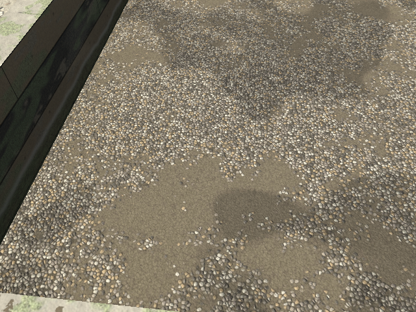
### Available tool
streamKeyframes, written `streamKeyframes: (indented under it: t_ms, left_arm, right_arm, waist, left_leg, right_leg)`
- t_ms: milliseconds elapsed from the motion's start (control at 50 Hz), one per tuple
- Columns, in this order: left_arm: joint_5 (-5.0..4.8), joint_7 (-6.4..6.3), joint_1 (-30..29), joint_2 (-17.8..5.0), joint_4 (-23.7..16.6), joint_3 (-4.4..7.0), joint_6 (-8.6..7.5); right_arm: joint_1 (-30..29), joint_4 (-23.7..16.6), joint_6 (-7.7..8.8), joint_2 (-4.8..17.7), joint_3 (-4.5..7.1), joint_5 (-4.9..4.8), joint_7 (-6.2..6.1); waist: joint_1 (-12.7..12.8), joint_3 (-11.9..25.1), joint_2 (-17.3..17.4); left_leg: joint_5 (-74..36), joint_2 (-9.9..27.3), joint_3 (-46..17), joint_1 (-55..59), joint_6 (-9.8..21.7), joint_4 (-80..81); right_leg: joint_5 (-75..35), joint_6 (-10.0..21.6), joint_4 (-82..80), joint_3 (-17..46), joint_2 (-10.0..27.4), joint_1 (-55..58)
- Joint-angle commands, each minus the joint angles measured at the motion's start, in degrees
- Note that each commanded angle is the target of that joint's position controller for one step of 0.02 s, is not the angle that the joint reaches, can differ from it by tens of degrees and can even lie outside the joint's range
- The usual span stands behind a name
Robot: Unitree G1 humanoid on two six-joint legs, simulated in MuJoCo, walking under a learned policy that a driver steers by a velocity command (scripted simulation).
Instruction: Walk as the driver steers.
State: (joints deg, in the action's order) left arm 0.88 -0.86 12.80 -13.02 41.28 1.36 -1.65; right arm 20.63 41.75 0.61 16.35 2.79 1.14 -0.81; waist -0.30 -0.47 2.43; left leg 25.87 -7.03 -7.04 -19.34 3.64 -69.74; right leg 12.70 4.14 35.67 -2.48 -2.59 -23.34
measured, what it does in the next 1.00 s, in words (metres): walks ahead, turning right: left foot, then right foot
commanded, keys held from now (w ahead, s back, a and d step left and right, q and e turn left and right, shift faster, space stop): w+e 0.58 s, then w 0.26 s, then w+q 0.16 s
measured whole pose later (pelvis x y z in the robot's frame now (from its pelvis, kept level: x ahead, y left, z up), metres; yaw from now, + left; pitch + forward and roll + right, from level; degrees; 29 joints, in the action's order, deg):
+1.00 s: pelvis +0.19 -0.01 +0.01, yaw -20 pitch +1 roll +1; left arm 0.7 -1.2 11.8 -10.3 37.4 -1.0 0.5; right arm 10.4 35.9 -4.0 13.4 1.6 0.5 -0.8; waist -0.6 0.5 0.4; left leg 22.0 -3.5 -3.2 -30.4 -3.0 -60.8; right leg 14.2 3.7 34.3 -2.3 -1.8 -20.8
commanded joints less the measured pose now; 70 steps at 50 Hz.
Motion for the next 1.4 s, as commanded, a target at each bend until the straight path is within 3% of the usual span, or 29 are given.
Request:
streamKeyframes:
  t_ms: [20,60,140,280,340,360,380,400,420,440,480,580,660,740,760,780,800,820,840,920,980,1060,1120,1140,1160,1180,1240,1280,1400]
  left_arm:
    - [0.42,-0.19,5.1,-5.2,-0.7,1.5,-0.32]
    - [0.48,-0.45,6.9,-6.0,0.2,1.83,-0.92]
    - [-1.39,-0.87,9.7,-7.7,0.2,2.25,-1.03]
    - [-0.45,-0.39,11.5,-9.4,-2.9,3.19,1.29]
    - [-1.51,-0.98,7.2,-8.7,-4.9,3.53,2.31]
    - [-2.61,-0.9,6.7,-5.0,-6.6,2.63,1.9]
    - [-3.13,-1.07,8.1,-3.5,-9.0,2.25,1.56]
    - [-0.97,-1.57,6.8,-7.7,-8.3,3.29,1.93]
    - [-0.45,-1.45,3.9,-7.7,-8.2,3.64,2.25]
    - [-0.32,-1.08,3.0,-6.7,-8.1,3.54,2.72]
    - [-0.28,-0.44,4.1,-5.6,-7.6,3.48,4.46]
    - [-0.25,-0.55,-0.8,-4.9,-8.7,3.08,7.21]
    - [-0.27,0.0,-6.5,-3.2,-10.1,1.42,6.74]
    - [-1.15,0.42,-8.3,-1.8,-11.9,-0.31,6.15]
    - [-0.78,0.45,-4.4,-1.8,-10.5,-0.39,5.66]
    - [-0.01,0.19,2.6,-4.2,-8.5,0.39,4.81]
    - [-0.6,-0.24,4.6,-11.2,-8.3,1.93,4.2]
    - [-1.59,-0.53,7.5,-13.2,-7.4,2.99,3.93]
    - [-1.17,-1.12,5.3,-10.8,-7.7,2.24,3.56]
    - [-0.09,-1.02,-4.9,-4.2,-9.0,-0.25,1.74]
    - [-0.14,-0.28,-5.6,-4.0,-8.9,-0.38,0.4]
    - [0.15,-0.08,-2.1,-5.5,-8.4,0.51,0.31]
    - [-0.76,-0.58,-5.1,-5.0,-9.5,0.39,1.26]
    - [-1.04,-0.84,-6.2,-2.4,-10.6,-0.13,1.55]
    - [-0.45,-1.08,-10.2,-4.6,-14.9,-0.17,1.87]
    - [-0.4,-1.42,-13.9,-7.6,-15.8,0.63,1.88]
    - [-0.11,-1.05,-11.4,-7.3,-15.0,0.71,1.7]
    - [0.68,-0.43,-10.5,-5.6,-14.1,0.12,2.21]
    - [-0.03,-0.65,-11.7,-4.9,-14.3,-0.79,3.01]
  right_arm:
    - [-2.4,-7.2,-0.18,3.1,0.37,1.2,0.81]
    - [-1.5,-6.9,-1.55,2.1,-0.18,1.23,1.21]
    - [-6.8,-8.5,-1.84,0.8,-1.31,0.38,0.21]
    - [-14.5,-11.2,-0.09,0.3,-2.3,-1.26,-0.67]
    - [-5.7,-8.6,1.1,0.4,-2.06,-0.2,-1.02]
    - [0.5,-8.6,1.55,3.6,-1.4,1.03,-1.37]
    - [3.2,-7.2,1.13,9.7,0.37,0.58,-1.51]
    - [4.1,-6.7,0.78,8.4,0.83,-0.9,-1.36]
    - [1.7,-7.3,0.8,5.2,-0.07,-0.67,-1.13]
    - [-0.9,-7.5,0.92,3.5,-0.52,0.2,-0.86]
    - [-4.3,-7.4,1.66,1.7,-0.97,0.42,-0.67]
    - [-3.2,-5.6,2.16,2.8,-0.68,-0.13,0.23]
    - [-2.8,-5.2,1.34,3.4,-0.39,-0.1,0.7]
    - [-3.7,-6.1,-0.99,5.0,0.37,-0.08,0.27]
    - [-4.3,-6.5,-1.45,4.3,0.23,-0.54,0.04]
    - [-4.4,-7.1,-1.48,2.0,-0.3,-0.75,-0.13]
    - [-7.7,-12.1,-1.7,-1.0,-1.55,-0.72,0.13]
    - [-11.1,-13.0,-2.18,2.8,-0.34,-0.01,-0.31]
    - [-11.6,-12.4,-2.17,4.0,0.29,-0.62,-0.43]
    - [-6.7,-8.9,-3.32,1.0,-0.03,-0.62,-0.42]
    - [-8.3,-8.7,-4.86,0.2,-0.3,-0.55,0.07]
    - [-14.0,-9.9,-5.04,-1.5,-1.92,0.04,0.75]
    - [-11.4,-9.8,-4.52,-3.3,-2.86,0.2,1.47]
    - [-7.5,-9.4,-4.09,-1.3,-2.62,1.05,1.42]
    - [-6.6,-9.2,-4.28,7.9,0.64,-1.34,1.24]
    - [-5.2,-9.7,-4.47,8.0,1.03,-1.18,0.87]
    - [-9.3,-11.0,-4.07,4.3,-0.1,-0.58,-0.34]
    - [-12.1,-12.1,-4.03,3.2,-0.53,-0.93,-0.08]
    - [-15.4,-13.1,-4.57,4.9,0.23,-0.6,0.49]
  waist:
    - [-0.5,-0.2,-7.5]
    - [-1.8,0.7,-7.7]
    - [-1.6,0.7,-6.4]
    - [2.5,1.3,-8.4]
    - [-2.3,2.2,-5.7]
    - [-4.6,7.5,2.6]
    - [-3.9,9.3,16.7]
    - [-4.3,6.5,11.1]
    - [-3.3,3.2,4.8]
    - [-1.7,1.8,3.3]
    - [1.2,1.6,5.9]
    - [2.1,2.5,3.8]
    - [0.0,3.1,4.1]
    - [-1.1,4.1,6.2]
    - [0.4,4.9,3.6]
    - [3.2,7.0,-3.8]
    - [4.7,6.6,-20.4]
    - [7.4,5.4,-18.8]
    - [5.7,4.4,-13.2]
    - [-1.2,6.7,-10.4]
    - [-2.1,6.4,-8.5]
    - [1.9,5.8,-8.4]
    - [-0.8,4.8,-4.9]
    - [-1.8,5.0,2.8]
    - [-4.1,2.2,15.0]
    - [-6.3,-0.3,10.6]
    - [-2.1,2.5,3.7]
    - [-1.2,4.4,4.0]
    - [-1.2,3.7,3.4]
  left_leg:
    - [-3.0,6.5,0.6,-19.5,-1.4,-3.5]
    - [-5.0,6.9,3.8,-15.9,-2.9,0.2]
    - [-13.7,9.2,5.5,-16.2,-4.9,11.6]
    - [-12.7,6.4,8.0,-5.2,-4.9,27.9]
    - [-13.9,6.6,5.4,8.7,-3.0,40.7]
    - [-16.4,17.5,-5.8,18.5,-0.6,42.4]
    - [-18.9,28.9,-21.7,24.4,4.2,47.4]
    - [-15.4,31.3,-27.9,21.2,6.4,48.3]
    - [-15.7,29.2,-23.5,17.7,6.8,47.7]
    - [-19.2,27.0,-17.9,13.8,6.1,47.4]
    - [-25.8,22.9,-8.0,7.5,5.1,48.1]
    - [-33.1,22.6,0.3,3.8,5.0,46.9]
    - [-35.0,21.0,6.0,4.3,4.1,43.3]
    - [-15.7,20.8,5.4,1.0,4.1,43.3]
    - [-12.3,19.4,6.0,-1.8,3.0,40.2]
    - [-12.5,15.7,9.9,-7.3,0.5,26.4]
    - [3.5,5.4,15.6,-19.8,-4.3,12.6]
    - [9.5,6.0,9.0,-24.9,-5.6,4.2]
    - [6.8,6.4,5.9,-24.7,-6.9,-0.4]
    - [-2.7,4.1,3.3,-10.8,-7.3,1.1]
    - [-5.6,3.7,2.6,-6.1,-6.5,10.6]
    - [-1.5,4.4,7.4,0.7,-4.0,25.2]
    - [-7.3,4.2,7.3,13.7,-0.5,38.8]
    - [-9.1,11.3,-4.5,18.5,2.2,41.0]
    - [-8.2,19.1,-21.4,14.1,7.7,46.9]
    - [-10.9,21.4,-26.8,15.2,10.5,49.0]
    - [-20.9,18.9,-22.2,13.0,10.5,45.8]
    - [-19.4,14.5,-18.9,7.7,7.7,47.1]
    - [-17.9,10.1,-17.1,0.0,6.5,46.5]
  right_leg:
    - [11.5,9.5,-21.1,26.5,14.6,10.3]
    - [3.6,9.7,-21.1,22.7,11.8,5.7]
    - [-2.0,10.4,-20.5,20.8,10.7,3.8]
    - [-3.4,9.4,-15.2,22.6,9.8,2.3]
    - [-2.2,5.0,-3.9,22.7,5.7,-0.6]
    - [6.1,2.0,10.9,17.6,0.8,-6.5]
    - [22.9,0.6,23.4,9.1,-5.5,-18.0]
    - [21.8,0.5,29.6,10.9,-3.9,-23.4]
    - [17.5,0.0,33.6,12.0,-2.6,-23.9]
    - [14.6,-0.7,35.2,11.2,-1.5,-22.4]
    - [10.7,-2.7,35.9,8.8,0.4,-17.4]
    - [1.6,-4.2,33.6,8.0,0.7,-14.4]
    - [1.7,-4.1,17.7,3.7,1.2,-8.8]
    - [5.5,-2.7,2.7,-2.4,0.6,4.3]
    - [4.0,-1.8,-1.8,-2.3,-0.3,11.7]
    - [2.3,-0.2,-3.3,6.7,3.2,21.0]
    - [-8.1,7.1,-11.1,26.0,16.6,21.9]
    - [-13.8,12.9,-13.9,34.2,22.5,19.3]
    - [-17.4,13.9,-13.0,31.2,21.5,16.9]
    - [-21.7,7.7,-13.1,14.8,15.0,4.2]
    - [-18.2,5.2,-12.7,10.0,13.9,3.0]
    - [-4.5,5.2,-12.9,10.4,14.9,3.6]
    - [8.0,1.1,-8.5,9.0,12.6,-4.1]
    - [9.3,-1.6,4.1,3.9,8.0,-10.5]
    - [14.1,-4.7,7.1,-1.4,1.1,-18.7]
    - [16.5,-6.0,12.5,2.9,1.8,-23.8]
    - [10.7,-8.7,19.9,5.6,3.0,-22.5]
    - [8.2,-9.4,19.3,4.0,2.7,-15.4]
    - [4.7,-8.5,7.7,3.3,1.5,-1.5]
